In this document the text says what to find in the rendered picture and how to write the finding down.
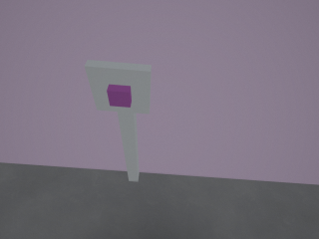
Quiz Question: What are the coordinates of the panel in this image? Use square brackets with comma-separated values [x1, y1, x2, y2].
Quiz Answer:
[84, 60, 152, 182]

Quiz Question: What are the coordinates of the button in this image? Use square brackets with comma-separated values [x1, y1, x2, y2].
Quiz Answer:
[107, 84, 132, 108]

